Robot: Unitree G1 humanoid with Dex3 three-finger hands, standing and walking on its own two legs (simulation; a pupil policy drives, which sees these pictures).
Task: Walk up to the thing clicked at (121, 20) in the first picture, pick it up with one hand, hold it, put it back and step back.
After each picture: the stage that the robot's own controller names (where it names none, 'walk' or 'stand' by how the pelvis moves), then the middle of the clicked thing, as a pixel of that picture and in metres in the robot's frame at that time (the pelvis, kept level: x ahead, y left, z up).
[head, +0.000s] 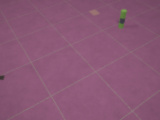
stand; (122, 19) +1.83 -0.50 -0.65
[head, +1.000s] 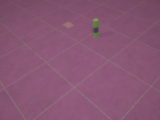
walk; (95, 28) +1.76 -0.03 -0.63
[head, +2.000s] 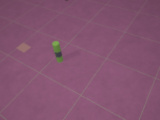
walk; (58, 52) +1.19 +0.35 -0.65
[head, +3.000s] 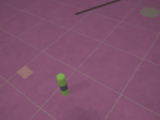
walk; (63, 85) +0.80 +0.27 -0.65
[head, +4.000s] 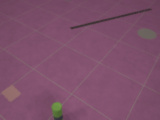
walk; (57, 114) +0.57 +0.18 -0.63
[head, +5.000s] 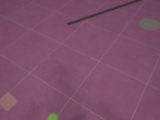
stand; out of the picture +0.44 +0.24 -0.65
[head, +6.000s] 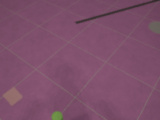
stand; out of the picture +0.44 +0.20 -0.64
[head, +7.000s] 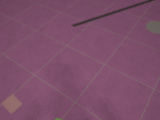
stand; out of the picture +0.40 +0.20 -0.65
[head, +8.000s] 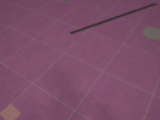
stand; out of the picture +0.38 +0.20 -0.65
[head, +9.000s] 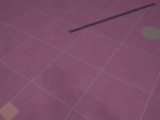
stand; out of the picture +0.39 +0.21 -0.66
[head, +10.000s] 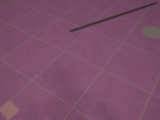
stand; out of the picture +0.39 +0.21 -0.66
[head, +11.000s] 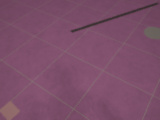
stand; out of the picture +0.38 +0.21 -0.66
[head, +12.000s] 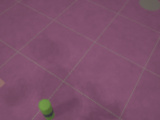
go down; (47, 110) +0.42 +0.21 -0.58
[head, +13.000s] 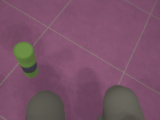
go down; (28, 62) +0.48 +0.23 -0.25
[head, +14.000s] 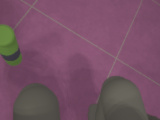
close in; (9, 49) +0.47 +0.24 -0.22
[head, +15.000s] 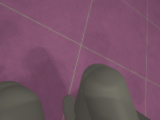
close in; out of the picture +0.46 +0.27 -0.16
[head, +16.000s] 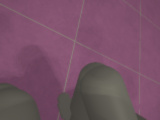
close; out of the picture +0.46 +0.28 -0.16
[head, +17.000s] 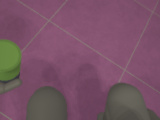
lift; (6, 70) +0.35 +0.25 -0.05
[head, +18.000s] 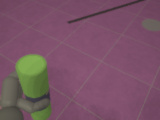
hold; (37, 92) +0.31 +0.16 +0.07
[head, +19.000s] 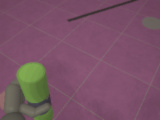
hold; (38, 98) +0.31 +0.16 +0.03
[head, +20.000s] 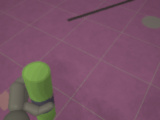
crouch; (42, 96) +0.31 +0.15 +0.03
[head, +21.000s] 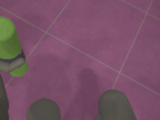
crouch; (11, 53) +0.45 +0.20 -0.05
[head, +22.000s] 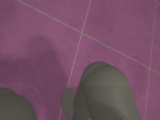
lower; out of the picture +0.46 +0.26 -0.18
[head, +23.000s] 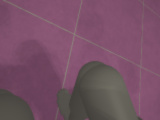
lower; out of the picture +0.47 +0.27 -0.17
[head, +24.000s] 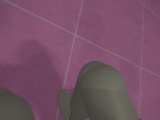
lower; out of the picture +0.46 +0.28 -0.17
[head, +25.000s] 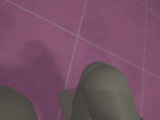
lower; out of the picture +0.45 +0.28 -0.17
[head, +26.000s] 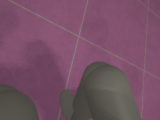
loosen; out of the picture +0.45 +0.26 -0.17
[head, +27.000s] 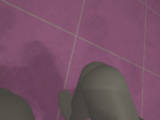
withdraw; out of the picture +0.46 +0.25 -0.17
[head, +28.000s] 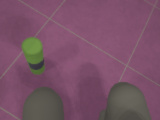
walk; (35, 58) +0.47 +0.20 -0.24
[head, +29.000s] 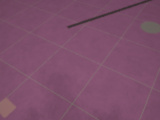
stand; out of the picture +0.39 +0.17 -0.59
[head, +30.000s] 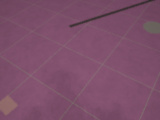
stand; out of the picture +0.39 +0.18 -0.60
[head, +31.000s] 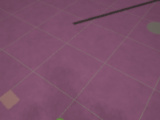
stand; out of the picture +0.40 +0.17 -0.61
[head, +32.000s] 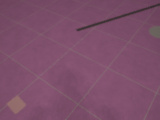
walk; out of the picture +0.41 +0.17 -0.65
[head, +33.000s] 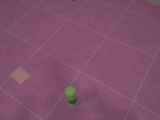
walk; (71, 97) +0.53 +0.14 -0.64
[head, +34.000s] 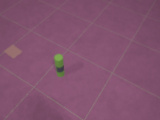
walk; (59, 66) +0.85 +0.18 -0.64
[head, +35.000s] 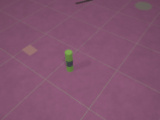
stand; (69, 61) +1.06 +0.16 -0.64
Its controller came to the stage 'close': yes
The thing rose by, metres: 0.67
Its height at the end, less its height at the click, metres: +0.00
